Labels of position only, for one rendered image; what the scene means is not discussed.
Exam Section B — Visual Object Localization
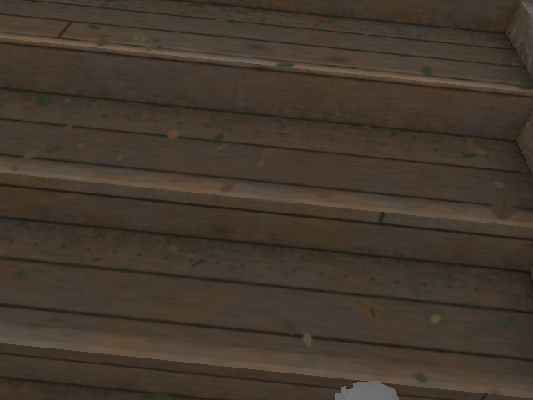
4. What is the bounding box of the robot right thigh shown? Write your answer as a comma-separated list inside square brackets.
[335, 381, 398, 400]

